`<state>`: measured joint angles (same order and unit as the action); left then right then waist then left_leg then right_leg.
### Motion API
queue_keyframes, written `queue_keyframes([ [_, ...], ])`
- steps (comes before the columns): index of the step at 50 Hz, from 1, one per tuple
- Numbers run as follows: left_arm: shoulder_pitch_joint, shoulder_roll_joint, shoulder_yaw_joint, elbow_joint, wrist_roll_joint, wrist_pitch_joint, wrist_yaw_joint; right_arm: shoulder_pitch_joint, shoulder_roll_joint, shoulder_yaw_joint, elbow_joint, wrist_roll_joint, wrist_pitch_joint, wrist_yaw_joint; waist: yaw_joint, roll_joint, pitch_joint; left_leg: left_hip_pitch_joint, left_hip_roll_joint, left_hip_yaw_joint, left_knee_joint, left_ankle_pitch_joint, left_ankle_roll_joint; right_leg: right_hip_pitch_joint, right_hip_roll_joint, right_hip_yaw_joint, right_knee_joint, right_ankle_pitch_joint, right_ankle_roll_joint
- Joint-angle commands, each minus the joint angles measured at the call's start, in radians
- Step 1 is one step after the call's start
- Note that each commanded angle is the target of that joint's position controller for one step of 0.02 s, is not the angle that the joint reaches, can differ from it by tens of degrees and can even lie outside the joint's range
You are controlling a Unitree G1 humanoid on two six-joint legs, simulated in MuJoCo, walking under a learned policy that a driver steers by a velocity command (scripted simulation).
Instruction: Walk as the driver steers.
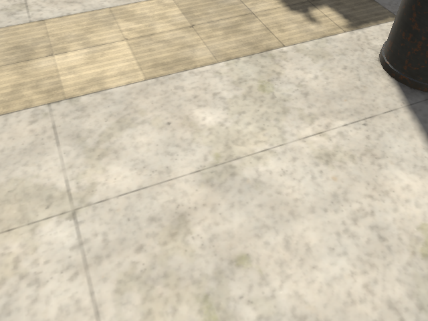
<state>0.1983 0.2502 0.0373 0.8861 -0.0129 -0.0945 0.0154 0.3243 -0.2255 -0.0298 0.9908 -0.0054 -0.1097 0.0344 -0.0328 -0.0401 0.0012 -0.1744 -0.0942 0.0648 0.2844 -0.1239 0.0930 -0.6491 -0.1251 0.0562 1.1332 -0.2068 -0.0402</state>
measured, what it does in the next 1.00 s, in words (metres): walks ahead, turning left: right foot, then left foot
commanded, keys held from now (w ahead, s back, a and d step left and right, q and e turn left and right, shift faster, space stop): w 0.28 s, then w+q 0.72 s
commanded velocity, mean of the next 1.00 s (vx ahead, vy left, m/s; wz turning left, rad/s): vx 0.50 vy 0.00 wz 0.30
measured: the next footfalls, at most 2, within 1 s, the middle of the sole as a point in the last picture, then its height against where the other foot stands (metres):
right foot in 0.30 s outside the picture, level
left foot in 0.88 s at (184, 296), level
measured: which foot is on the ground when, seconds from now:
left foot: down 0.00-0.32, up 0.34-0.86, down 0.88-1.00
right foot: up 0.00-0.28, down 0.30-0.86, up 0.88-1.00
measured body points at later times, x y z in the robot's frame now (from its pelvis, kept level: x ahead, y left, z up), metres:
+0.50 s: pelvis +0.27 -0.08 +0.00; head +0.29 -0.10 +0.45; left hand +0.32 +0.18 -0.12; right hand +0.36 -0.35 -0.14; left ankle +0.27 +0.09 -0.65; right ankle +0.29 -0.17 -0.74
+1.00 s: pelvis +0.53 +0.02 -0.01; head +0.56 +0.03 +0.43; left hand +0.53 +0.30 -0.14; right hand +0.74 -0.20 -0.13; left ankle +0.56 +0.09 -0.74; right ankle +0.47 -0.17 -0.64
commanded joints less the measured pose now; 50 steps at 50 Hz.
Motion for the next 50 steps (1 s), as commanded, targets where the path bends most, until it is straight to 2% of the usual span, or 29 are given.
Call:
queue_keyframes([
  [1,0.033,0.042,0.012,-0.042,0.012,0.005,0.006,-0.04,-0.133,-0.022,-0.056,0.002,-0.016,-0.02,0.047,0.076,0.053,-0.095,0.284,-0.217,-0.203,0.065,0.173,-0.029,-0.043,0.003,-0.146,0.153,0.027],
  [5,-0.125,0.029,0.006,-0.083,0.004,-0.005,-0.005,0.038,-0.161,-0.026,-0.04,0.017,-0.004,-0.034,-0.01,0.079,0.053,-0.013,0.267,-0.165,-0.186,0.08,0.127,0.002,0.002,-0.034,-0.426,0.303,0.036],
  [10,-0.25,0.042,0.002,-0.131,-0.01,-0.014,-0.035,0.113,-0.17,-0.031,-0.005,0.026,0.016,-0.036,-0.049,0.095,0.081,0.142,0.325,-0.18,-0.116,0.055,0.112,0.001,0.031,-0.044,-0.575,0.224,0.018],
  [12,-0.231,0.062,0.008,-0.138,-0.01,-0.023,-0.045,0.105,-0.182,-0.038,-0.003,0.027,0.027,-0.038,-0.024,0.107,0.069,0.186,0.35,-0.194,-0.063,0.098,0.097,0.052,0.046,-0.051,-0.617,0.145,-0.01],
  [13,-0.182,0.079,0.017,-0.129,-0.009,-0.027,-0.047,0.087,-0.189,-0.04,-0.007,0.026,0.032,-0.039,0.009,0.118,0.044,0.189,0.347,-0.187,-0.007,0.199,0.085,0.132,0.068,-0.07,-0.637,0.117,-0.027],
  [14,-0.068,0.111,0.036,-0.096,-0.007,-0.03,-0.045,0.066,-0.182,-0.036,-0.013,0.023,0.037,-0.039,0.071,0.113,-0.02,0.174,0.306,-0.151,0.126,0.364,0.063,0.285,0.102,-0.097,-0.66,0.106,-0.05],
  [15,0.128,0.176,0.065,-0.044,-0.001,-0.033,-0.037,0.06,-0.141,-0.02,-0.029,0.012,0.038,-0.037,0.148,0.071,-0.15,0.041,0.244,-0.109,0.377,0.37,0.031,0.576,0.042,-0.027,-0.64,0.128,-0.097],
  [16,0.283,0.287,0.094,-0.019,0.017,-0.027,-0.032,0.145,-0.035,0.013,-0.047,0.008,0.02,-0.03,0.155,-0.144,-0.311,-0.375,0.089,-0.017,0.792,0.034,-0.047,1.002,-0.222,0.364,-0.67,0.034,-0.232],
  [17,0.315,0.231,0.077,-0.011,0.018,-0.024,-0.035,0.163,-0.036,0.017,-0.036,0.025,-0.005,-0.028,0.159,-0.226,-0.388,-0.536,0.036,-0.17,0.983,-0.43,-0.043,1.057,-0.31,0.661,-0.815,-0.058,-0.274],
  [18,0.241,0.161,0.055,-0.021,0.015,-0.029,-0.034,0.082,-0.149,-0.015,-0.053,0.056,-0.015,-0.027,0.147,-0.139,-0.248,-0.612,0.092,-0.228,1.062,-0.377,-0.021,0.935,-0.281,0.534,-0.829,-0.072,-0.218],
  [19,0.141,0.122,0.041,-0.042,0.011,-0.029,-0.035,0.018,-0.161,-0.021,-0.074,0.06,-0.014,-0.032,0.112,-0.085,-0.155,-0.6,0.146,-0.202,1.037,-0.279,-0.013,0.786,-0.247,0.375,-0.851,-0.011,-0.18],
  [20,0.064,0.087,0.03,-0.05,0.011,-0.031,-0.04,-0.012,-0.146,-0.025,-0.076,0.048,-0.005,-0.04,0.081,-0.031,-0.087,-0.559,0.182,-0.188,0.977,-0.198,-0.019,0.659,-0.199,0.263,-0.897,0.04,-0.155],
  [22,0.015,0.05,0.022,-0.038,0.021,-0.038,-0.044,0.024,-0.105,-0.034,-0.065,0.04,0.028,-0.043,0.028,-0.065,-0.032,-0.454,0.22,-0.186,0.901,-0.109,-0.027,0.52,-0.132,0.108,-0.961,0.116,-0.121],
  [24,0.039,0.064,0.029,-0.012,0.029,-0.043,-0.039,0.039,-0.071,-0.035,-0.062,0.042,0.049,-0.041,0.013,-0.05,-0.008,-0.456,0.216,-0.183,0.895,-0.057,-0.034,0.486,-0.115,0.01,-0.981,0.239,-0.125],
  [29,0.08,0.094,0.038,0.019,0.036,-0.037,-0.01,-0.092,-0.069,-0.046,-0.125,0.031,0.056,-0.035,0.029,-0.019,0.04,-0.578,0.201,-0.202,0.695,0.132,-0.053,0.538,-0.118,-0.112,-1.006,0.327,-0.123],
  [33,0.121,0.121,0.044,0.033,0.026,-0.025,0.009,-0.226,-0.047,-0.036,-0.18,0.022,0.053,-0.011,0.072,-0.001,0.081,-0.579,0.198,-0.121,0.503,0.222,-0.046,0.6,-0.131,-0.187,-1.02,0.32,-0.107],
  [37,0.184,0.136,0.052,0.056,0.013,0.002,0.014,-0.334,-0.033,-0.028,-0.248,0.026,0.052,0.016,0.105,0.009,0.114,-0.637,0.191,-0.058,0.411,0.142,-0.021,0.751,-0.174,-0.23,-0.958,0.403,-0.102],
  [38,0.183,0.143,0.055,0.056,0.01,0.009,0.015,-0.349,-0.034,-0.029,-0.264,0.028,0.052,0.023,0.101,0.004,0.115,-0.627,0.183,-0.036,0.398,0.102,-0.012,0.773,-0.182,-0.243,-0.932,0.454,-0.098],
  [40,0.15,0.169,0.062,0.042,0.005,0.02,0.018,-0.331,-0.053,-0.039,-0.285,0.031,0.054,0.032,0.066,-0.026,0.079,-0.51,0.132,0.03,0.377,0.011,0.02,0.777,-0.179,-0.28,-0.838,0.732,-0.079],
  [41,0.137,0.186,0.067,0.034,0.001,0.025,0.022,-0.292,-0.074,-0.049,-0.287,0.031,0.057,0.034,0.036,-0.052,0.039,-0.424,0.094,0.062,0.385,-0.04,0.039,0.777,-0.177,-0.291,-0.757,0.906,-0.07],
  [42,0.118,0.202,0.071,0.027,0.0,0.032,0.025,-0.202,-0.108,-0.068,-0.274,0.035,0.059,0.033,-0.019,-0.07,-0.016,-0.298,0.054,0.082,0.38,-0.078,0.064,0.758,-0.169,-0.299,-0.621,1.029,-0.06],
  [43,0.09,0.208,0.071,0.016,-0.006,0.035,0.025,-0.051,-0.163,-0.098,-0.239,0.036,0.059,0.025,-0.105,-0.056,-0.098,-0.073,0.015,0.076,0.297,-0.019,0.101,0.681,-0.135,-0.313,-0.416,0.999,-0.033],
  [44,0.089,0.193,0.064,-0.006,0.004,0.026,0.024,0.101,-0.254,-0.135,-0.203,0.032,0.067,0.001,-0.164,0.047,-0.18,0.227,0.12,-0.129,0.238,-0.019,0.157,0.434,-0.079,-0.31,-0.102,0.66,0.015],
  [45,0.193,0.016,0.014,-0.053,0.032,-0.008,-0.001,0.068,-0.346,-0.142,-0.213,0.03,0.059,-0.008,-0.018,0.288,-0.259,0.542,0.376,-0.689,0.169,-0.084,0.34,-0.013,0.135,-0.185,0.245,-0.351,0.065],
  [46,0.085,0.094,0.024,-0.086,-0.012,-0.058,-0.018,0.119,-0.277,-0.121,-0.228,0.016,0.05,-0.005,-0.088,0.198,-0.368,0.594,0.434,-0.901,0.015,-0.16,0.373,-0.132,0.154,0.035,0.344,-0.381,0.043],
  [47,-0.014,0.13,0.035,-0.117,-0.043,-0.078,-0.022,0.079,-0.216,-0.106,-0.222,0.012,0.038,-0.005,-0.091,0.148,-0.221,0.501,0.401,-0.74,0.003,-0.084,0.31,-0.212,0.1,0.042,0.306,-0.28,0.014],
  [48,-0.023,0.127,0.034,-0.116,-0.029,-0.082,-0.016,-0.003,-0.172,-0.093,-0.239,0.023,0.032,-0.004,-0.038,0.055,-0.14,0.339,0.352,-0.599,0.005,0.007,0.262,-0.164,0.051,0.038,0.206,-0.184,0.004],
  [49,-0.016,0.132,0.043,-0.103,-0.003,-0.074,-0.007,-0.08,-0.141,-0.082,-0.26,0.024,0.032,-0.003,0.007,0.023,-0.09,0.188,0.309,-0.499,-0.005,0.103,0.231,-0.085,0.021,0.028,0.124,-0.142,0.014],
  [50,0.011,0.14,0.052,-0.103,0.007,-0.058,-0.006,-0.112,-0.118,-0.072,-0.277,0.018,0.031,-0.007,0.041,0.028,-0.075,0.098,0.279,-0.445,-0.029,0.154,0.219,-0.014,-0.001,0.034,0.076,-0.113,0.025],
])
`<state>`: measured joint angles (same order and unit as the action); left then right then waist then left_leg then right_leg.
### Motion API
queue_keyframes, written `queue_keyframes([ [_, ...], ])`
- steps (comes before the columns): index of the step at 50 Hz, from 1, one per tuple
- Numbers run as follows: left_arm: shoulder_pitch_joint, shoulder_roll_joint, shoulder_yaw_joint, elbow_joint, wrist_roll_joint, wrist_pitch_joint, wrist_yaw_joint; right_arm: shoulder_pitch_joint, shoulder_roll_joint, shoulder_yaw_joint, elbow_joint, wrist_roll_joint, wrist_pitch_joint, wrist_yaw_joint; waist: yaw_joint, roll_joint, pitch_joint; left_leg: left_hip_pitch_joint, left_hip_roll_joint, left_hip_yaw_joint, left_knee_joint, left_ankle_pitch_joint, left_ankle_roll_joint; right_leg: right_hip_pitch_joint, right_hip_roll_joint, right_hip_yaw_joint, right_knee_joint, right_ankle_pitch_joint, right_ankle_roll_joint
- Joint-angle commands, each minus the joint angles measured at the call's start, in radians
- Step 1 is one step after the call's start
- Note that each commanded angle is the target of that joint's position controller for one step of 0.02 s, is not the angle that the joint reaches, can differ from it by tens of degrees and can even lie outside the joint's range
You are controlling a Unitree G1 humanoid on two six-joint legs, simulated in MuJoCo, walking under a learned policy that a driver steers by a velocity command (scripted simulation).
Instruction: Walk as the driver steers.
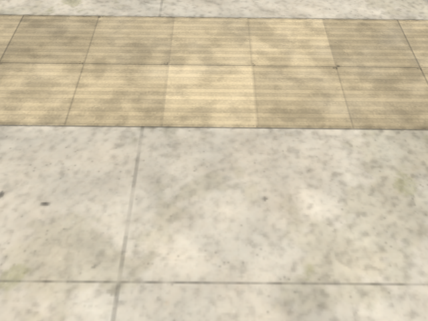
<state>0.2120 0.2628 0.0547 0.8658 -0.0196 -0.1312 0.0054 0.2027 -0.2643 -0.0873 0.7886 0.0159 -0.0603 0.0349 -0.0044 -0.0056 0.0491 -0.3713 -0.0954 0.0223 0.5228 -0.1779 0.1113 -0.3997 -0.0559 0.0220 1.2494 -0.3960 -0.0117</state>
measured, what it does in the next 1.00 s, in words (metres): walks ahead: right foot, then left foot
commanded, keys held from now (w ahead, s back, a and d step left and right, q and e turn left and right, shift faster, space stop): w+q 0.14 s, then w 0.48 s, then no key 0.34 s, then w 0.04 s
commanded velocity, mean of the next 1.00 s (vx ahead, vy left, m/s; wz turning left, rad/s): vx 0.41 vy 0.00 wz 0.22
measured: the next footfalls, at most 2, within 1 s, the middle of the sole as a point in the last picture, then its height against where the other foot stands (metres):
right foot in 0.38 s outside the picture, level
left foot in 0.84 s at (170, 270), level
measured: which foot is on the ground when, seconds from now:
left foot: down 0.00-0.40, up 0.42-0.82, down 0.84-1.00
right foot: up 0.00-0.36, down 0.38-0.86, up 0.88-1.00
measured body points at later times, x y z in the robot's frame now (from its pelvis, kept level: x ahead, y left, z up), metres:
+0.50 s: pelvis +0.29 -0.04 +0.00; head +0.32 -0.04 +0.45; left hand +0.39 +0.24 -0.10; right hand +0.41 -0.29 -0.12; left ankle +0.17 +0.07 -0.64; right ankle +0.37 -0.12 -0.73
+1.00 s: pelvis +0.49 +0.04 +0.00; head +0.52 +0.06 +0.45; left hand +0.50 +0.32 -0.14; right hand +0.71 -0.16 -0.09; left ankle +0.57 +0.15 -0.73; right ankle +0.45 -0.12 -0.67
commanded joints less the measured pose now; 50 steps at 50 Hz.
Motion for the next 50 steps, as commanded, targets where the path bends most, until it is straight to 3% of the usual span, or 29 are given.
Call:
queue_keyframes([
  [1,0.006,0.121,0.037,-0.091,0.02,-0.007,0.003,0.005,-0.086,-0.014,-0.079,-0.004,-0.019,-0.011,0.029,0.003,-0.113,0.24,0.266,-0.385,-0.286,0.237,0.2,-0.227,-0.074,0.063,-0.084,0.091,0.011],
  [3,-0.016,0.095,0.034,-0.111,0.033,0.013,0.007,0.029,-0.118,-0.021,-0.078,-0.001,-0.023,-0.023,0.034,0.011,-0.092,0.167,0.245,-0.329,-0.303,0.325,0.202,-0.216,-0.066,0.038,-0.177,0.137,0.044],
  [5,-0.099,0.079,0.028,-0.145,0.039,0.019,0.012,0.068,-0.147,-0.029,-0.073,0.001,-0.022,-0.037,0.012,0.03,-0.066,0.133,0.215,-0.289,-0.307,0.347,0.184,-0.233,-0.044,0.021,-0.317,0.246,0.067],
  [9,-0.231,0.047,0.011,-0.183,0.027,0.013,-0.002,0.131,-0.135,-0.024,-0.061,0.007,-0.01,-0.049,-0.05,0.088,-0.057,0.132,0.166,-0.245,-0.279,0.235,0.118,-0.167,0.016,0.005,-0.625,0.487,0.06],
  [13,-0.31,0.071,0.011,-0.219,0.018,-0.004,-0.026,0.2,-0.125,-0.017,-0.027,0.006,-0.009,-0.048,-0.091,0.102,-0.041,0.248,0.231,-0.315,-0.225,0.187,0.108,-0.173,0.027,0.014,-0.726,0.5,0.024],
  [16,-0.288,0.103,0.02,-0.229,0.018,-0.017,-0.035,0.2,-0.141,-0.021,-0.021,0.001,0.0,-0.055,-0.066,0.126,-0.039,0.356,0.281,-0.373,-0.157,0.287,0.093,-0.159,0.037,0.009,-0.769,0.368,-0.023],
  [17,-0.231,0.117,0.028,-0.216,0.019,-0.02,-0.034,0.181,-0.146,-0.022,-0.025,0.0,0.003,-0.055,-0.031,0.137,-0.059,0.365,0.271,-0.366,-0.107,0.411,0.08,-0.082,0.056,-0.012,-0.794,0.342,-0.044],
  [18,-0.121,0.143,0.042,-0.186,0.025,-0.023,-0.03,0.157,-0.134,-0.016,-0.034,-0.002,0.004,-0.053,0.025,0.126,-0.125,0.35,0.222,-0.329,0.009,0.551,0.058,0.079,0.064,-0.023,-0.819,0.374,-0.076],
  [19,0.045,0.187,0.055,-0.162,0.038,-0.024,-0.025,0.13,-0.106,-0.001,-0.057,-0.013,0.002,-0.049,0.101,0.076,-0.262,0.223,0.17,-0.281,0.239,0.474,0.026,0.35,-0.055,0.092,-0.771,0.426,-0.144],
  [20,0.2,0.263,0.08,-0.128,0.046,-0.013,-0.023,0.273,-0.043,0.018,-0.051,0.004,-0.011,-0.046,0.092,-0.174,-0.424,-0.145,0.019,-0.177,0.624,0.094,-0.061,0.756,-0.268,0.479,-0.786,0.3,-0.312],
  [21,0.23,0.198,0.065,-0.099,0.017,-0.006,-0.033,0.292,-0.064,0.024,-0.041,0.013,-0.023,-0.042,0.093,-0.277,-0.419,-0.333,0.001,-0.214,0.762,-0.389,-0.067,0.797,-0.346,0.74,-0.928,0.1,-0.336],
  [22,0.162,0.136,0.046,-0.112,0.002,0.0,-0.031,0.189,-0.139,0.006,-0.056,0.024,-0.026,-0.038,0.099,-0.159,-0.242,-0.422,0.064,-0.224,0.832,-0.33,-0.061,0.663,-0.318,0.645,-0.952,-0.031,-0.286],
  [23,0.085,0.113,0.035,-0.13,0.009,0.012,-0.027,0.1,-0.139,0.008,-0.079,0.016,-0.027,-0.037,0.08,-0.061,-0.142,-0.413,0.117,-0.17,0.806,-0.241,-0.058,0.508,-0.277,0.514,-0.977,0.004,-0.25],
  [24,0.037,0.095,0.025,-0.132,0.018,0.016,-0.031,0.052,-0.125,0.007,-0.091,-0.002,-0.028,-0.036,0.052,-0.019,-0.062,-0.389,0.151,-0.142,0.731,-0.184,-0.06,0.372,-0.233,0.426,-1.015,0.091,-0.239],
  [25,0.014,0.08,0.017,-0.135,0.026,0.013,-0.032,0.06,-0.115,0.003,-0.09,-0.01,-0.024,-0.037,0.021,-0.036,-0.049,-0.335,0.185,-0.138,0.671,-0.143,-0.062,0.298,-0.199,0.365,-1.038,0.174,-0.223],
  [27,0.013,0.082,0.016,-0.123,0.025,0.008,-0.036,0.1,-0.076,0.009,-0.077,-0.006,-0.015,-0.037,-0.003,-0.076,-0.058,-0.272,0.201,-0.11,0.604,-0.113,-0.074,0.232,-0.157,0.275,-1.074,0.291,-0.225],
  [30,0.049,0.13,0.029,-0.099,0.018,0.006,-0.028,0.03,-0.056,0.018,-0.103,-0.015,-0.014,-0.043,0.007,-0.064,-0.05,-0.311,0.218,-0.084,0.457,-0.01,-0.102,0.234,-0.153,0.187,-1.105,0.446,-0.239],
  [33,0.072,0.141,0.029,-0.082,0.014,0.022,-0.017,-0.06,-0.03,0.029,-0.121,-0.019,-0.022,-0.038,0.03,-0.058,-0.039,-0.255,0.192,-0.052,0.238,0.15,-0.112,0.229,-0.109,0.075,-1.081,0.663,-0.199],
  [35,0.117,0.149,0.028,-0.061,0.009,0.033,-0.011,-0.111,-0.02,0.033,-0.13,-0.018,-0.029,-0.031,0.056,-0.066,-0.054,-0.178,0.151,-0.024,0.128,0.252,-0.115,0.236,-0.088,0.026,-1.044,0.748,-0.173],
  [38,0.154,0.148,0.023,-0.035,0.005,0.051,-0.007,-0.165,-0.034,0.029,-0.148,-0.014,-0.031,-0.017,0.069,-0.085,-0.064,-0.144,0.121,-0.033,0.039,0.273,-0.099,0.305,-0.113,0.042,-0.979,0.745,-0.157],
  [40,0.133,0.159,0.025,-0.031,0.002,0.06,-0.003,-0.155,-0.063,0.02,-0.153,-0.02,-0.035,-0.01,0.044,-0.098,-0.08,-0.102,0.111,-0.047,-0.017,0.22,-0.072,0.348,-0.134,0.073,-0.908,0.738,-0.136],
  [42,0.108,0.152,0.022,-0.035,0.002,0.064,0.002,-0.025,-0.106,0.002,-0.106,-0.036,-0.041,-0.015,-0.023,-0.071,-0.147,0.102,0.094,-0.027,-0.122,0.357,-0.032,0.336,-0.078,0.053,-0.75,0.762,-0.09],
  [43,0.122,0.116,0.007,-0.052,0.024,0.056,0.002,0.072,-0.175,-0.012,-0.093,-0.051,-0.044,-0.024,-0.047,0.012,-0.257,0.33,0.229,-0.139,-0.047,0.772,0.022,0.221,-0.02,0.014,-0.566,0.574,-0.043],
  [44,0.281,0.019,-0.027,-0.029,0.035,0.05,-0.005,0.103,-0.184,-0.006,-0.095,-0.069,-0.029,-0.032,-0.004,0.223,-0.4,0.642,0.483,-0.387,0.02,1.079,0.207,-0.053,0.073,-0.005,-0.261,-0.034,0.025],
  [45,0.312,0.062,-0.023,-0.002,0.018,0.057,-0.011,0.137,-0.108,0.012,-0.078,-0.039,-0.013,-0.025,-0.025,0.237,-0.496,0.644,0.512,-0.476,-0.013,0.953,0.254,-0.097,0.064,0.076,-0.149,-0.328,0.044],
  [46,0.24,0.128,-0.004,-0.015,0.001,0.071,-0.012,0.093,-0.09,0.019,-0.076,-0.023,-0.003,-0.019,-0.032,0.161,-0.399,0.539,0.455,-0.432,-0.061,0.724,0.213,-0.144,0.03,0.084,-0.102,-0.31,0.054],
  [47,0.161,0.125,-0.001,-0.031,0.001,0.089,-0.002,0.015,-0.078,0.025,-0.083,-0.021,0.002,-0.019,-0.017,0.097,-0.298,0.419,0.412,-0.385,-0.104,0.548,0.168,-0.168,0.003,0.063,-0.119,-0.256,0.063],
  [48,0.123,0.116,0.002,-0.036,0.011,0.11,0.008,-0.055,-0.068,0.032,-0.088,-0.026,0.005,-0.018,0.006,0.076,-0.217,0.277,0.383,-0.339,-0.153,0.424,0.143,-0.145,-0.019,0.057,-0.178,-0.215,0.072],
  [50,0.141,0.108,0.006,-0.031,0.015,0.137,0.021,-0.1,-0.137,0.006,-0.081,-0.033,0.018,-0.024,0.035,0.145,-0.168,0.074,0.325,-0.292,-0.279,0.01,0.119,-0.029,-0.012,0.0,-0.269,-0.11,0.074],
])
Velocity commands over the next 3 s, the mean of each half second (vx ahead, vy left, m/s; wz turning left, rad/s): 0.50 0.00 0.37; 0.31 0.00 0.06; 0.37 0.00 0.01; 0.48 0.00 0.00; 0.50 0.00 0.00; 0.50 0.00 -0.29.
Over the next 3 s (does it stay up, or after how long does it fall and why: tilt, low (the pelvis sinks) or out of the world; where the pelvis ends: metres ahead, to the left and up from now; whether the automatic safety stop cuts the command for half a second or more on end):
stays up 1.40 0.26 0.01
